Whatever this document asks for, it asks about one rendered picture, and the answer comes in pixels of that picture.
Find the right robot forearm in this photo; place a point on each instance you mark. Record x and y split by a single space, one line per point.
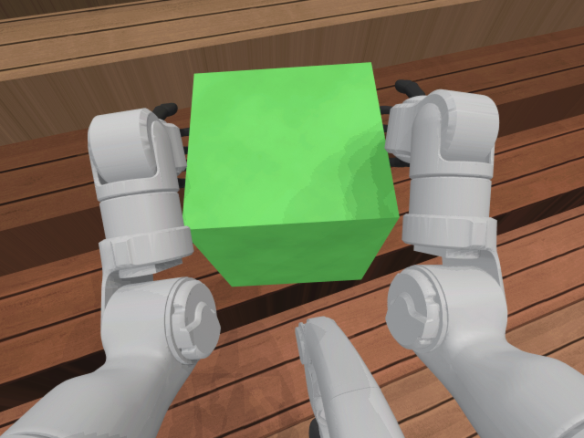
448 138

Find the left robot upper arm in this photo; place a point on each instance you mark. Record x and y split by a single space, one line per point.
153 334

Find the right robot upper arm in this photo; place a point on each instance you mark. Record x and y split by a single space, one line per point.
454 319

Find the left robot forearm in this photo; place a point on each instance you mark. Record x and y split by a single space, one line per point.
135 160

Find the left robot hand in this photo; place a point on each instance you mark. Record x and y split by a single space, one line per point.
166 110

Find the right robot hand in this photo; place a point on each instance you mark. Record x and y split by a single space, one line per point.
411 89

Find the right robot shin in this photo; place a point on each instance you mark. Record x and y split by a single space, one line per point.
316 401

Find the carton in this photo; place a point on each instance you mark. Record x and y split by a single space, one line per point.
287 179

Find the robot right thigh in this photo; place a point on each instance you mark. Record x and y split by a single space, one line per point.
353 403

